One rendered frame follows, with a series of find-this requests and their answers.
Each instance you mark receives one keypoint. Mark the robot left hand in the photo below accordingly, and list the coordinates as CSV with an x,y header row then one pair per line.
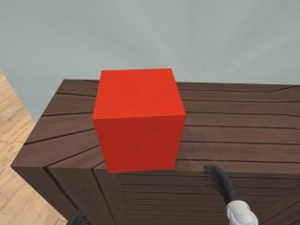
x,y
78,215

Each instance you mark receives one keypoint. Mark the pedestal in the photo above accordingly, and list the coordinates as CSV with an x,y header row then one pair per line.
x,y
249,130

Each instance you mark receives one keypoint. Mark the carton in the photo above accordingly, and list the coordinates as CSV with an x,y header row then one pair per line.
x,y
139,118

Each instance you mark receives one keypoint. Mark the robot right hand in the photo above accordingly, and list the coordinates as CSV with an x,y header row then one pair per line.
x,y
224,183

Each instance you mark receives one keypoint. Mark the robot right forearm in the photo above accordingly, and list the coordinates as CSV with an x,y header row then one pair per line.
x,y
238,213

